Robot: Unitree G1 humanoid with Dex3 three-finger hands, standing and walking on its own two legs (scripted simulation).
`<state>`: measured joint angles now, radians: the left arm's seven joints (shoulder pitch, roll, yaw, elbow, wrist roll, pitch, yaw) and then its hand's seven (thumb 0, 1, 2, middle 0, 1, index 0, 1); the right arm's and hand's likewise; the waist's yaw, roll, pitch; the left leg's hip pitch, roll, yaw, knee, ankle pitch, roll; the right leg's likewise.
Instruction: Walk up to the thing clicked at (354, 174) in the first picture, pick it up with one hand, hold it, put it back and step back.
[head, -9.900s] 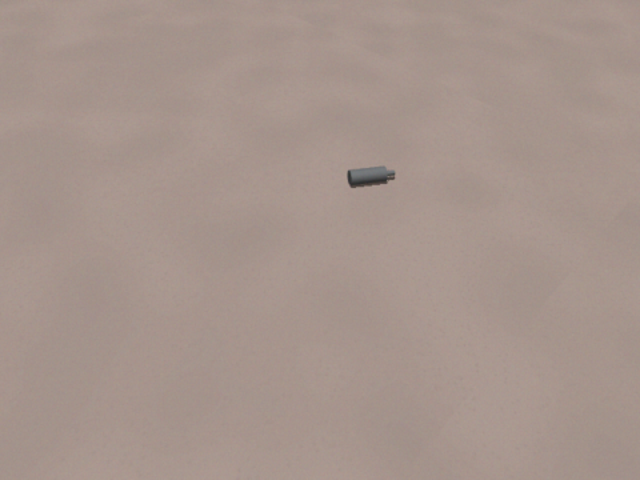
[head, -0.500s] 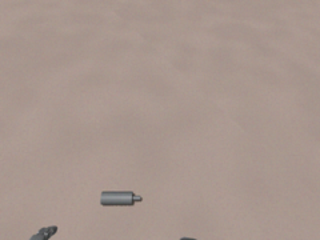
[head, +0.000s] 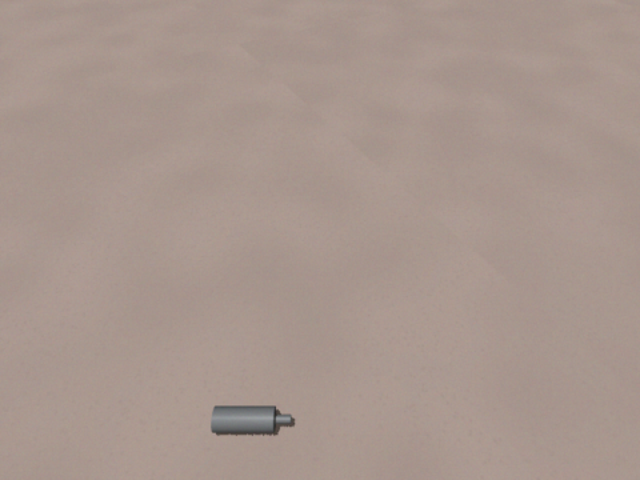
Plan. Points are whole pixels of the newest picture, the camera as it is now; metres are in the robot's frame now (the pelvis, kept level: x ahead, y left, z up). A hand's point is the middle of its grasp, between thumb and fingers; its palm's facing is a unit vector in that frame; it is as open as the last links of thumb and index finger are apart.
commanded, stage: walk up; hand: left
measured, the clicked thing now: (252, 419) +0.44 +0.20 -0.74
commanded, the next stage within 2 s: none
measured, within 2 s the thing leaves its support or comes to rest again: neither
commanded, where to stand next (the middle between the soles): +0.05 +0.00 m, yaw -2 degrees
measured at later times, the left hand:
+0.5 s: hand out of the picture +0.12 +0.25 -0.15, palm faces -0.06 -0.94 -0.33, open 7.4 cm
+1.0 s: hand out of the picture +0.05 +0.32 -0.18, palm faces -0.03 -0.93 -0.37, open 7.4 cm
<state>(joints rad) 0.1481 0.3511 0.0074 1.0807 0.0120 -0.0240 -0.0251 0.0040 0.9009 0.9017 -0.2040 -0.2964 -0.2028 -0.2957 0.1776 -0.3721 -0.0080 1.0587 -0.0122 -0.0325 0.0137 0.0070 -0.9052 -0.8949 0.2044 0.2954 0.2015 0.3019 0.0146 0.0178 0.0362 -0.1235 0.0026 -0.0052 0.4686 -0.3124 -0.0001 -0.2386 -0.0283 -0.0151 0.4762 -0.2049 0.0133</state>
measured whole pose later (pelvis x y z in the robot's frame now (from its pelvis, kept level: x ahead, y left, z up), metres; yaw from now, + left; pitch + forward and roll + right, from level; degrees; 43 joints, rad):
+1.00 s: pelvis -0.08 +0.05 -0.02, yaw +1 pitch -3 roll +1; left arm -0.02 0.42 0.05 0.96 0.03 0.09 0.01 0.00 0.90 0.90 -0.20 -0.30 -0.20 -0.30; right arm 0.13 -0.35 -0.06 1.02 -0.04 0.01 0.00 0.00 -0.91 -0.89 0.20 0.30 0.20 0.30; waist -0.01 -0.09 0.21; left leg -0.24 -0.05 -0.01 0.66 -0.36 0.02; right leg -0.49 0.00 0.16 0.88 -0.46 -0.01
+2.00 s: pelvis -0.05 +0.02 -0.02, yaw +0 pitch -2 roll +0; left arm 0.09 0.40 0.02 0.88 -0.02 0.02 0.03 0.00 0.90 0.90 -0.20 -0.30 -0.20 -0.30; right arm 0.16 -0.37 -0.04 0.86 -0.01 0.00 0.00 0.01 -0.90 -0.89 0.21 0.30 0.20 0.30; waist 0.00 -0.03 0.20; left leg -0.35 -0.02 -0.03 0.66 -0.28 0.02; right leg -0.38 0.00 0.05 0.99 -0.55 -0.02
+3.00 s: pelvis -0.05 +0.02 +0.01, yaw -2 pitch -2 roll +0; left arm 0.13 0.35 -0.01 1.13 0.01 -0.02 -0.02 0.00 0.90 0.90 -0.20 -0.30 -0.20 -0.30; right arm 0.10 -0.34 -0.01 1.14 -0.01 -0.02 0.01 0.01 -0.90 -0.89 0.20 0.30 0.20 0.30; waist -0.01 -0.01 0.06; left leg -0.20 0.00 -0.01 0.35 -0.12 0.00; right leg -0.10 -0.01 0.02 0.35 -0.22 0.02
